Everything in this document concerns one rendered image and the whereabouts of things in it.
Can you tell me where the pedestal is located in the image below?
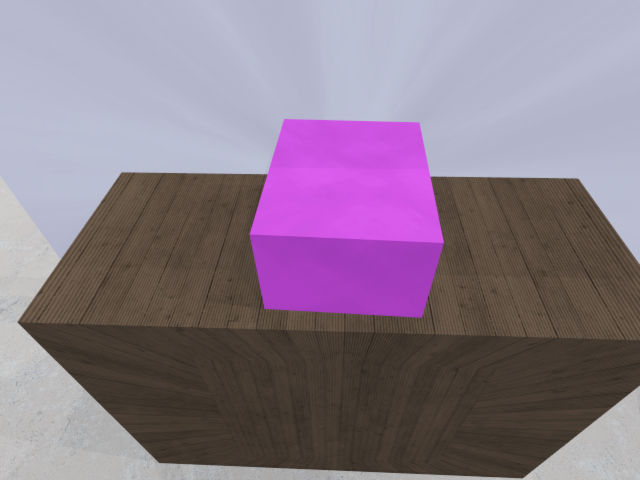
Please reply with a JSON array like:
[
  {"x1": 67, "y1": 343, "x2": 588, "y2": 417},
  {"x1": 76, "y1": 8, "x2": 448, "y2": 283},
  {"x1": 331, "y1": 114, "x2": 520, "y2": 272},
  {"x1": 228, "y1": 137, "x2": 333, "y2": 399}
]
[{"x1": 17, "y1": 172, "x2": 640, "y2": 478}]

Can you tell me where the carton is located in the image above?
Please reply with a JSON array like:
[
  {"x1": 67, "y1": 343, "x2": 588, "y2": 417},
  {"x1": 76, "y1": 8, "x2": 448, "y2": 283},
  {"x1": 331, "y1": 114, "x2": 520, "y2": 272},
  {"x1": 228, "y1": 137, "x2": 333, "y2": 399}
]
[{"x1": 250, "y1": 119, "x2": 444, "y2": 318}]

